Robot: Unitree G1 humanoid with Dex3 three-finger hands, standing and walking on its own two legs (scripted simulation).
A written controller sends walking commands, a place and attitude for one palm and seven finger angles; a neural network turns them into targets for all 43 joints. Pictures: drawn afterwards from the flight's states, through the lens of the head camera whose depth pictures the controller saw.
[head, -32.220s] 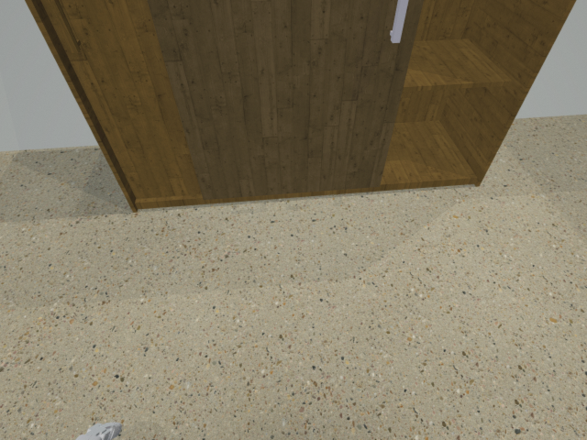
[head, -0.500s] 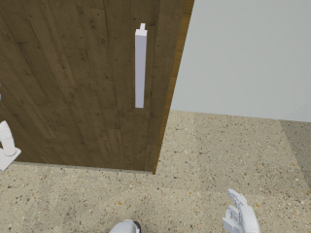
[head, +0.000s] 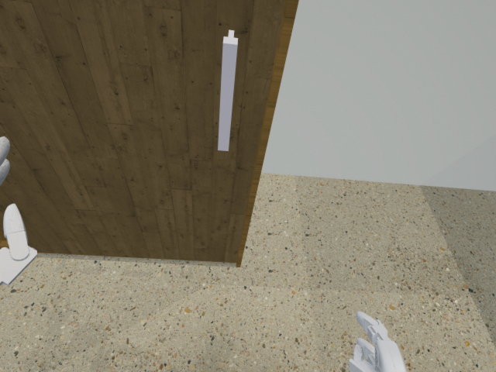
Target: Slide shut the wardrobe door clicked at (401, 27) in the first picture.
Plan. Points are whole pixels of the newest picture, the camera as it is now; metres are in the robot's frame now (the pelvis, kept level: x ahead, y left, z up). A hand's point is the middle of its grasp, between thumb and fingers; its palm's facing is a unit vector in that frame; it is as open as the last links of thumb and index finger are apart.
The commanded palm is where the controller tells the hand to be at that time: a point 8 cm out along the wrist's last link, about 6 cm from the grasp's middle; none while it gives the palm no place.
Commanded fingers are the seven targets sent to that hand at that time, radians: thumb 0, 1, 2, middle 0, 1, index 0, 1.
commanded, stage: stop stepping back and stand still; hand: left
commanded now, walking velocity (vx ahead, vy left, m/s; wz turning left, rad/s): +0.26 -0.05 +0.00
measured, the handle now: (226, 96) +0.60 +0.09 +0.11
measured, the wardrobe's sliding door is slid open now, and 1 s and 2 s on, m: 0.00 0.00 0.00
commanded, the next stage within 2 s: let the arm hang, fingers relaxed in 0.58 s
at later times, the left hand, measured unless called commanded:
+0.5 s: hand out of the picture +0.14 +0.27 +0.16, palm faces +0.43 -0.79 -0.44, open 7.4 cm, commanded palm +0.08 +0.31 +0.17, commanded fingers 0.00 0.90 0.90 -0.20 -0.30 -0.20 -0.30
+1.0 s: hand out of the picture +0.00 +0.19 -0.18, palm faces +0.09 -0.98 -0.16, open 6.9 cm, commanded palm none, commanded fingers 0.00 0.90 0.90 -0.20 -0.30 -0.20 -0.30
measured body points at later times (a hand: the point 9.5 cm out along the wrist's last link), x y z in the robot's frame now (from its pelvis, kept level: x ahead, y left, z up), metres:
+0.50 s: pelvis -0.05 +0.00 -0.01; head -0.07 +0.03 +0.44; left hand +0.11 +0.31 +0.19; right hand +0.09 -0.23 -0.08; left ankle -0.01 +0.10 -0.73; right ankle -0.04 -0.10 -0.74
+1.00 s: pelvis -0.05 +0.01 -0.01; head -0.04 +0.03 +0.44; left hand +0.00 +0.24 -0.16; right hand +0.04 -0.23 -0.14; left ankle -0.01 +0.12 -0.74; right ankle -0.04 -0.11 -0.74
